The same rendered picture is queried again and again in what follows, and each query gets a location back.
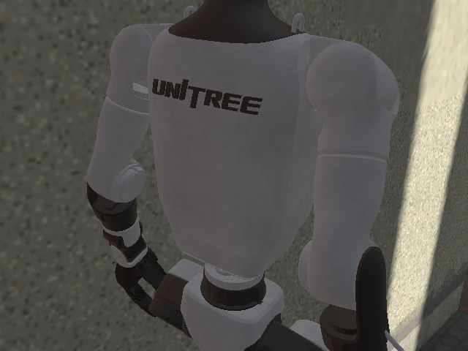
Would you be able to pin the robot left forearm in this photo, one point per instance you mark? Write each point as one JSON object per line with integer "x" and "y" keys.
{"x": 122, "y": 228}

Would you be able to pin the robot right forearm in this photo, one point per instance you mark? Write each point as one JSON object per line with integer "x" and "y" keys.
{"x": 364, "y": 329}

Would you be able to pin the humanoid robot head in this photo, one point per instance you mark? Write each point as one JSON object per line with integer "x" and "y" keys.
{"x": 233, "y": 21}

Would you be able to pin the right robot upper arm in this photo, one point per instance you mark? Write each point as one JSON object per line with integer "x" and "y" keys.
{"x": 359, "y": 98}

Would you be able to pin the robot left hand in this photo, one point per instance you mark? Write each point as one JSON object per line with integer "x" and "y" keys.
{"x": 128, "y": 278}

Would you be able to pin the left robot upper arm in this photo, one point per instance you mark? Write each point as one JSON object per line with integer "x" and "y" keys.
{"x": 125, "y": 116}

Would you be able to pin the left robot thigh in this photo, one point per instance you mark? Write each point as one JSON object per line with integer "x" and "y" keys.
{"x": 166, "y": 304}

